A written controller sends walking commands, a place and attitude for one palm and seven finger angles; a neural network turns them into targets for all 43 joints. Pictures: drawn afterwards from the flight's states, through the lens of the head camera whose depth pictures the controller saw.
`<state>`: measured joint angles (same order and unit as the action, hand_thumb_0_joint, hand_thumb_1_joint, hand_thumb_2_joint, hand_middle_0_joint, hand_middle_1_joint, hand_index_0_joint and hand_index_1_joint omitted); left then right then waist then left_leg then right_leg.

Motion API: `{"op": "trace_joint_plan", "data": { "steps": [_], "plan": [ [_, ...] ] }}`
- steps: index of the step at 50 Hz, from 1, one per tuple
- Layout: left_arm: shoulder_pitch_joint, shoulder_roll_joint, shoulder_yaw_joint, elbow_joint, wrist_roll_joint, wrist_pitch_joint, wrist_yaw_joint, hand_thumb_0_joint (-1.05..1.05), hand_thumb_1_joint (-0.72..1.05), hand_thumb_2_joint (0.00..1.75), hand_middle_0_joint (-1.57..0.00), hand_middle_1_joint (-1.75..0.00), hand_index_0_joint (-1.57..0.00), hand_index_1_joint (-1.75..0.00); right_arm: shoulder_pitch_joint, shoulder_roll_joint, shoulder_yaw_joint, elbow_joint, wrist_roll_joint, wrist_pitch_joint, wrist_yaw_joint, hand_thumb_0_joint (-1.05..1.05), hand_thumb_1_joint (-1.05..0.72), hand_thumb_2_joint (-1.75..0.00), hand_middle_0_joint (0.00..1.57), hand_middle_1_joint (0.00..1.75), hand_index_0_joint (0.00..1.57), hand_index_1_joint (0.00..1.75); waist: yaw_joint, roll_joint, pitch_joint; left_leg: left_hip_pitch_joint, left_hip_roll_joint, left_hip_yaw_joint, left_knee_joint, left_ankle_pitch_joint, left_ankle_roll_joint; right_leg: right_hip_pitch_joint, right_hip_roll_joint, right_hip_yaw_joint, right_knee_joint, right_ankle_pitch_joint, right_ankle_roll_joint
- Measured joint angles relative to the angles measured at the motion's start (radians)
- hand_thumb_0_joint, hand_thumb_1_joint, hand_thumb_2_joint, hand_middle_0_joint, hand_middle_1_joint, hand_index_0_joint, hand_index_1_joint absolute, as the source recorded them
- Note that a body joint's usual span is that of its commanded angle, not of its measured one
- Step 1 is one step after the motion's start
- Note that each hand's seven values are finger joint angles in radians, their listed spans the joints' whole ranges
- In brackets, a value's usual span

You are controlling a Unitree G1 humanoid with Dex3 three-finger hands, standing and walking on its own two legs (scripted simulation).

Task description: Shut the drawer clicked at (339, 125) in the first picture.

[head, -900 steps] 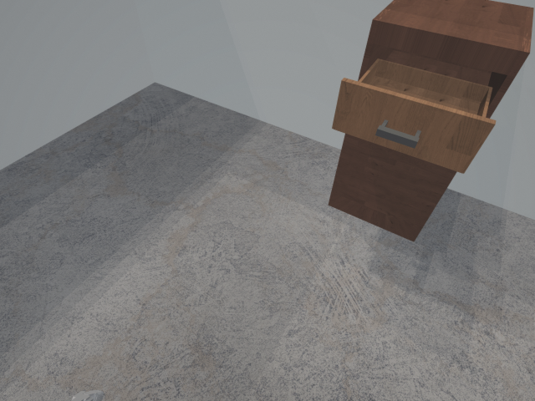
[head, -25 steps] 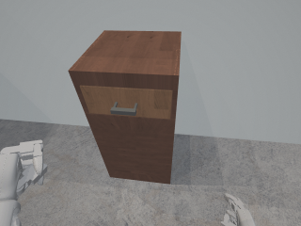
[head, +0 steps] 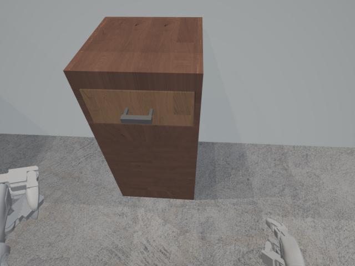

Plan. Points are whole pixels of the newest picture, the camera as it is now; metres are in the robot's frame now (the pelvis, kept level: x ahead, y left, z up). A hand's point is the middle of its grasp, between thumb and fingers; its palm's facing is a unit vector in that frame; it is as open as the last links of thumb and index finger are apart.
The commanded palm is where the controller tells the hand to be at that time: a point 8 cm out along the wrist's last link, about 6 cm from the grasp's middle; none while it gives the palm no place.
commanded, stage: step back with the hand held close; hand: left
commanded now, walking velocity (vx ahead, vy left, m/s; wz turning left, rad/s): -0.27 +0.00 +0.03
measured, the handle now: (137, 115) +0.59 +0.19 -0.04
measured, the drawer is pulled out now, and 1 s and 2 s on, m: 0.00 0.00 0.00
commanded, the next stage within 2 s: stop stepping back and stand still in 1.62 s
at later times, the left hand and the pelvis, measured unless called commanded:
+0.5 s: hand (3, 246) +0.12 +0.26 +0.15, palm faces +0.36 -0.80 -0.47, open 3.2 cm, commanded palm +0.06 +0.30 +0.17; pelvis -0.07 +0.02 -0.01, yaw +1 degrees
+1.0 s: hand out of the picture +0.08 +0.25 +0.16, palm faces +0.36 -0.82 -0.45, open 3.2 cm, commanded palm +0.00 +0.30 +0.17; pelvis -0.12 +0.02 -0.02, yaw +2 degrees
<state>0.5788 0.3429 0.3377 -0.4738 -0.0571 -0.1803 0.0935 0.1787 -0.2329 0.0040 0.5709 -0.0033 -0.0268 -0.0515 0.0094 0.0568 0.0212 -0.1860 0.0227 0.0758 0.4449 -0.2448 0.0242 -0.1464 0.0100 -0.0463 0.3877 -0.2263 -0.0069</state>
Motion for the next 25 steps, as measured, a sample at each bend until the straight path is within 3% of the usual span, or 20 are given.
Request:
{"op": "trace_joint_plan", "data": {
  "steps": [6, 11, 25],
  "plan": [
    [0.051, 0.042, 0.001, -0.049, 0.001, 0.006, 0.004, 0.01, 0.89, 0.9, -1.4, -1.6, -1.4, -1.6, 0.008, -0.001, -0.02, -0.016, 0.006, 0.038, -0.014, 0.02, -0.9, -0.9, 0.2, 0.3, 0.2, 0.3, -0.01, -0.026, 0.016, -0.043, -0.015, 0.011, 0.009, 0.012, 0.014, -0.056, -0.017, 0.01, 0.033, 0.003, 0.014],
    [0.057, 0.067, 0.029, -0.087, 0.003, 0.001, 0.017, 0.01, 0.89, 0.9, -1.4, -1.6, -1.4, -1.6, 0.013, 0.007, -0.02, -0.027, 0.007, 0.036, -0.02, 0.02, -0.9, -0.9, 0.2, 0.3, 0.2, 0.3, -0.006, -0.043, 0.023, -0.076, -0.024, 0.016, 0.032, 0.02, 0.024, -0.096, -0.028, 0.014, 0.071, 0.004, 0.021],
    [0.048, 0.027, 0.033, -0.112, 0.029, -0.052, 0.037, 0.01, 0.89, 0.9, -1.4, -1.6, -1.4, -1.6, 0.017, 0.026, 0.001, -0.035, 0.001, -0.026, -0.02, 0.02, -0.9, -0.9, 0.2, 0.3, 0.21, 0.3, -0.003, -0.035, 0.021, -0.193, -0.011, -0.007, 0.137, 0.033, 0.034, -0.185, -0.02, -0.009, 0.134, 0.033, 0.019]
  ]
}}
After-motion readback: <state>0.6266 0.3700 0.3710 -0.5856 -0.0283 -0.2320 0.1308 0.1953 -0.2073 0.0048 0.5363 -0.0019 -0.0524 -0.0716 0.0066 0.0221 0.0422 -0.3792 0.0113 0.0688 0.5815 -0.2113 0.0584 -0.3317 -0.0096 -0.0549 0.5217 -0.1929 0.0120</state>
